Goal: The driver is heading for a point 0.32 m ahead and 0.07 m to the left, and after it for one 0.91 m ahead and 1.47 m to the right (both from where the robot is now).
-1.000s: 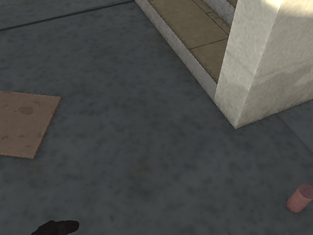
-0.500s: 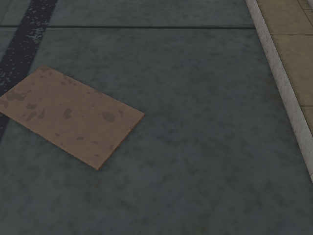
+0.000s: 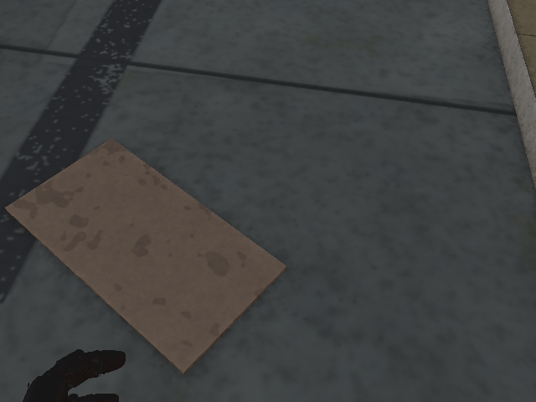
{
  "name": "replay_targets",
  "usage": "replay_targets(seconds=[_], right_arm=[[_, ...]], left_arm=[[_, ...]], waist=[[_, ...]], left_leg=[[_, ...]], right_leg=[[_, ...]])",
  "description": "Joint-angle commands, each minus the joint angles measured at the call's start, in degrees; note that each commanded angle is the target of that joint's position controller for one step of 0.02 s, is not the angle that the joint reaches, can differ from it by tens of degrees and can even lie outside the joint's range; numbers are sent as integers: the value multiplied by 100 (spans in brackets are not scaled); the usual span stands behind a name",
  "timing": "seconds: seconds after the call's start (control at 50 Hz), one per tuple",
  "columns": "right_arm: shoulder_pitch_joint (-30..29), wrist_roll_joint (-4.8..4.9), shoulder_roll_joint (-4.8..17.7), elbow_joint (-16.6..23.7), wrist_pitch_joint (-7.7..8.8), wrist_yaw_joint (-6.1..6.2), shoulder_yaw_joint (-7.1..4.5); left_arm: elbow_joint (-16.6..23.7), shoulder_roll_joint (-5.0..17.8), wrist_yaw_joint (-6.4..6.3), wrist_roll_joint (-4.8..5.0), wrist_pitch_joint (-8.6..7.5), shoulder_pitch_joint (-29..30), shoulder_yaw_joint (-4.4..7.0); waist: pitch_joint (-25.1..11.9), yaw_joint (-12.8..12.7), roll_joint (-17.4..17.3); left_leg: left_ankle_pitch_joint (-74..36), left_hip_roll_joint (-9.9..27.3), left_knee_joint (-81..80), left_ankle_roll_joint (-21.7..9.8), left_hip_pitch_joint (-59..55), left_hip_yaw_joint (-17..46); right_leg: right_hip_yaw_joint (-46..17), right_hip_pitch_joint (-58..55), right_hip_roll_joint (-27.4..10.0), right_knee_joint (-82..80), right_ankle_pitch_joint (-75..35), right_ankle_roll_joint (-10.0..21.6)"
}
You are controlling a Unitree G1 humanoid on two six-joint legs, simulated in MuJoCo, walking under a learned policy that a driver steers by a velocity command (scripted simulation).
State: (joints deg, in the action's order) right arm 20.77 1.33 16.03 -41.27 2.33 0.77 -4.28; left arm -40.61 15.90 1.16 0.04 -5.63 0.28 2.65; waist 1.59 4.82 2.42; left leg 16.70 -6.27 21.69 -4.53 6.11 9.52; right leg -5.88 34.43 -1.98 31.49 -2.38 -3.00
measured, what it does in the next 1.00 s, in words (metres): walks ahead: right foot, then left foot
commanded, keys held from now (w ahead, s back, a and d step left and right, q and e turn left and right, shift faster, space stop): w+q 0.14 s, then e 0.86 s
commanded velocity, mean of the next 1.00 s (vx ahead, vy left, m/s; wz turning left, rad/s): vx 0.19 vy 0.00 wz -0.15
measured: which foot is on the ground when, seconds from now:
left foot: down 0.00-0.10, up 0.12-0.48, down 0.50-0.88, up 0.90-1.00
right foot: up 0.00-0.08, down 0.10-0.50, up 0.52-0.86, down 0.88-1.00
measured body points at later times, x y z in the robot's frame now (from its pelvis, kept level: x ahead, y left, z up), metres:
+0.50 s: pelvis +0.22 -0.02 -0.01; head +0.25 -0.01 +0.44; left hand +0.24 +0.27 -0.14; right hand +0.45 -0.24 -0.08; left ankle +0.29 +0.11 -0.74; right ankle +0.19 -0.14 -0.74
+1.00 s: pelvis +0.24 -0.05 -0.01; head +0.27 -0.09 +0.44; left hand +0.45 +0.19 -0.09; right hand +0.31 -0.37 -0.13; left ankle +0.27 +0.10 -0.68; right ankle +0.23 -0.14 -0.74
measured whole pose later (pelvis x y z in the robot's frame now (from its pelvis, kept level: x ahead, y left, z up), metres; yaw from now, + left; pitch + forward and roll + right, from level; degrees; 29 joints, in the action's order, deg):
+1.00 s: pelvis +0.24 -0.05 -0.01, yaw -15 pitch +2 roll +2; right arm 7.2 -0.4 18.3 -42.7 -1.4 2.6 -5.2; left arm -39.0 17.2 0.1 -0.6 1.6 -11.0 3.7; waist 2.7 -0.2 -2.2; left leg 27.9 1.8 58.5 3.1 28.7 0.0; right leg -1.1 18.6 1.1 31.8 15.1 2.8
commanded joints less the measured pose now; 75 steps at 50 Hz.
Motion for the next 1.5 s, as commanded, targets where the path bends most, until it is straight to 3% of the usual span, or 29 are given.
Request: replay_targets(seconds=[0.02, 0.08, 0.1, 0.12, 0.14, 0.16, 0.2, 0.26, 0.3, 0.4, 0.48, 0.5, 0.52, 0.54, 0.58, 0.66, 0.84, 0.88, 0.9, 0.92, 0.94, 0.98, 1.06, 1.28, 1.34, 1.36, 1.4, 1.42, 1.5], right_arm=[[105, 20, 903, 246, 14, 58, -258], [-108, -5, 704, 337, -30, 57, -202], [-148, -83, 387, 454, -11, 29, -80], [630, 73, 88, 571, 26, 38, 15], [690, 115, 605, 475, 36, 59, -46], [120, 61, 882, 476, 21, 63, -124], [-455, -129, 753, 585, 24, 86, -122], [-323, -162, 352, 569, -1, 45, -36], [-516, -220, 160, 608, 0, 56, 58], [-1189, -131, 380, 687, -50, 42, 39], [-1129, -190, 597, 704, -9, 71, -76], [-939, -283, 925, 750, -10, 133, -158], [-826, -346, 1188, 825, -105, 199, -212], [-616, -330, 1028, 715, -177, 161, -200], [-1055, -246, 629, 752, -164, 119, -85], [-1649, -285, 614, 672, -143, 105, -80], [-1601, -72, 1022, 350, -223, 129, -240], [-1337, -7, 847, 160, -238, 117, -213], [-1127, -175, 549, 146, -248, 83, -142], [-1608, -315, 460, 533, -244, 131, -79], [-1929, -253, 715, 545, -241, 169, -161], [-1632, -153, 777, 329, -285, 222, -235], [-1375, -165, 690, 217, -262, 222, -247], [-1602, -67, 638, 311, -93, 34, -176], [-1251, -11, 632, 232, -10, -47, -201], [-1042, -13, 673, 159, 9, -42, -235], [-371, -256, 1429, 49, 13, -22, -375], [-651, -333, 1325, 125, 103, -49, -363], [-980, -113, 749, 244, 151, 126, -157]], left_arm=[[514, 641, 50, 38, -166, 497, 190], [280, 887, 4, 6, -252, -535, 356], [199, 1168, -42, -89, -265, -1378, 443], [13, 1573, -40, -142, -183, -1989, 545], [27, 1140, 0, 14, -152, -1949, 452], [76, 785, -13, 6, -123, -1701, 346], [38, 555, 18, -107, -60, -1211, 228], [-145, 380, 55, -74, -90, -1009, 116], [-242, 647, 19, -8, -38, -943, 174], [-399, 1115, -101, 152, 240, -1233, 323], [-356, 902, -192, 222, 364, -1151, 273], [-270, 606, -188, 117, 343, -1215, 184], [-260, 270, -163, -3, 310, -1706, 88], [-232, 533, -182, 102, 341, -1853, 140], [-316, 958, -253, 146, 545, -1699, 325], [-182, 642, -323, 103, 854, -1637, 310], [331, 683, -20, 79, 890, -1260, 292], [232, 814, -30, 32, 894, -1585, 378], [300, 1354, -124, 29, 881, -1678, 519], [500, 1856, -138, -108, 822, -1601, 585], [515, 1589, -104, -232, 694, -1682, 513], [551, 1300, -147, -73, 568, -1120, 438], [662, 1025, -274, 16, 641, -921, 317], [800, 1236, -272, 61, 780, -933, 430], [848, 1144, -278, 156, 819, -764, 397], [844, 1032, -293, 167, 818, -777, 357], [1019, 611, -280, 161, 723, -956, 243], [1094, 995, -273, 85, 625, -741, 337], [830, 960, -161, 65, 586, -973, 395]], waist=[[-103, -109, -854], [-550, -665, -996], [-1309, -1035, -507], [-2050, -763, 1328], [-1788, -815, 1207], [-997, -946, 647], [-279, -716, 61], [-416, -328, 344], [-605, -321, 418], [-762, -565, 449], [-640, -335, 369], [-936, -330, -110], [-1235, -509, -1325], [-1469, -364, -1810], [-972, -448, -1077], [-527, -654, -1092], [-733, -585, -1150], [-677, -695, -782], [-577, -547, 592], [-446, -688, 1736], [-730, -967, 993], [-564, -585, 447], [-756, -432, 461], [-629, -630, 684], [-696, -383, 628], [-635, -261, 486], [-554, -266, -1487], [-58, -294, -1439], [135, -333, -1074]], left_leg=[[-1088, 1412, -167, -701, 156, 1348], [-1719, 1099, 835, -418, 257, 1362], [-1180, 771, 2318, -203, 922, 941], [1389, -52, 4180, 241, 2999, 152], [1679, 383, 5059, 316, 3820, 214], [1175, 507, 5290, 388, 3921, 211], [759, 679, 5031, 499, 3419, -13], [755, 881, 3884, 623, 2645, -384], [408, 830, 2889, 736, 2195, -610], [-782, 507, 1503, 739, 1446, -685], [-1792, 635, 49, 391, 371, -551], [-2938, 1459, 136, 78, -399, 15], [-4635, 2655, 365, -623, -1208, 962], [-4379, 3242, 132, -1291, -1107, 1651], [-3050, 2618, -95, -1023, -557, 969], [-2531, 2111, -455, -815, 575, -195], [-2161, 2453, -27, -643, 382, -724], [-1208, 2118, 717, -74, 877, -1149], [139, 1522, 2142, 530, 1920, -1804], [2155, 638, 3419, 893, 3331, -1549], [2210, 689, 4307, 845, 3349, -753], [1207, 840, 4414, 747, 3358, -523], [394, 665, 4280, 906, 2923, -550], [481, 368, 1731, 894, 1845, -367], [-130, 344, 423, 660, 870, -534], [-399, 507, -87, 513, 186, -525], [1488, 2528, -888, -594, -863, 2085], [2065, 2910, -1127, -934, -359, 2630], [1115, 2143, -1197, -402, -391, 912]], right_leg=[[70, -628, 207, -340, 230, 125], [195, -2140, 159, -714, 558, 481], [-595, -3601, -710, -574, 791, 847], [-3112, -5540, -1994, -974, 1974, 1776], [-3956, -5452, -2217, -1342, 3246, 1777], [-3191, -4685, -1934, -1458, 2710, 1606], [-1816, -3281, -1479, -1401, -172, 1552], [-753, -2650, -1015, -1379, -2648, 1572], [-471, -2497, -897, -1358, -3265, 1630], [-539, -2422, -817, -1233, -2101, 1466], [-933, -1996, -512, -647, -258, 1012], [-731, -1528, -191, 43, 733, 716], [-100, -538, 460, 1220, 3367, 343], [239, -52, 479, 2403, 4391, 112], [146, 253, 154, 3498, 3724, -80], [411, -313, 41, 3273, 2753, -312], [911, -1581, 13, 630, 1932, 184], [845, -2452, 209, -438, 1053, 528], [-631, -3125, -786, -1029, -482, 953], [-2458, -3171, -2057, -1258, -1436, 2146], [-2384, -3005, -1981, -1361, -1053, 2412], [-1517, -2822, -1317, -1256, -321, 1754], [-1172, -2672, -933, -1163, -687, 1570], [-2249, -2517, -749, -971, 14, 1613], [-2429, -2081, -404, -980, 1951, 1404], [-2290, -1550, -151, -829, 2788, 1203], [-505, 571, 1080, 1506, 3880, 624], [-538, 1034, 516, 2379, 3384, 500], [-149, 1240, 132, 3341, 2014, 102]])
Keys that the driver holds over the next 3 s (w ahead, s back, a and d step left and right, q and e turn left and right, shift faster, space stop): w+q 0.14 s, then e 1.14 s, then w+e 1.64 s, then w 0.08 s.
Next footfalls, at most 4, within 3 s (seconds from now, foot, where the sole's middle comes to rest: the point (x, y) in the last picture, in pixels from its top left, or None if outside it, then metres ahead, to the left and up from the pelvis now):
0.10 right None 0.23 -0.14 -0.78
0.50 left None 0.33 0.11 -0.78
0.88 right None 0.27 -0.15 -0.78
1.38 left None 0.35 0.05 -0.78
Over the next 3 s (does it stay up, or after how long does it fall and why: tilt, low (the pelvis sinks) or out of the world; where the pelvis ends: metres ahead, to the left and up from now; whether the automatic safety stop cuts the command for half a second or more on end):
stays up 0.62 -0.68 -0.01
